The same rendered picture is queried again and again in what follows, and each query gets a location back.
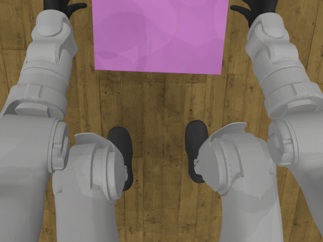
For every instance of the right robot forearm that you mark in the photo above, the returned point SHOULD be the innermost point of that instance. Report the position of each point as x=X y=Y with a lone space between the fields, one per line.
x=280 y=73

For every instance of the left robot forearm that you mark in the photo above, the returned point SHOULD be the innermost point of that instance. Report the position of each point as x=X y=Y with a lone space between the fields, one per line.
x=46 y=71

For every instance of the robot left hand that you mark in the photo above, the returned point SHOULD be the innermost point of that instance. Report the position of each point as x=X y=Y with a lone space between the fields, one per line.
x=61 y=5

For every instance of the robot right hand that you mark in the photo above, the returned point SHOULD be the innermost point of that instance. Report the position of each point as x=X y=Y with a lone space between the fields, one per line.
x=257 y=7

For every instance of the carton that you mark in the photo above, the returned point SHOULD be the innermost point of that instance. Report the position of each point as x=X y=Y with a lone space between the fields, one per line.
x=159 y=36

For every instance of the right robot shin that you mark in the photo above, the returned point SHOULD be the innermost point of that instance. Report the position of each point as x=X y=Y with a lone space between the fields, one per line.
x=238 y=127

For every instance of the robot right foot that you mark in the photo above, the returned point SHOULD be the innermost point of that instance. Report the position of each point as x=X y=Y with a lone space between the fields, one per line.
x=195 y=135

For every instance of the left robot upper arm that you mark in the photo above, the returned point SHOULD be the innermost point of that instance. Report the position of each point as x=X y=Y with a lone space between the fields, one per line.
x=31 y=149

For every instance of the right robot upper arm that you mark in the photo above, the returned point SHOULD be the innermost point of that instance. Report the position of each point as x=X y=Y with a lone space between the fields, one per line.
x=296 y=142

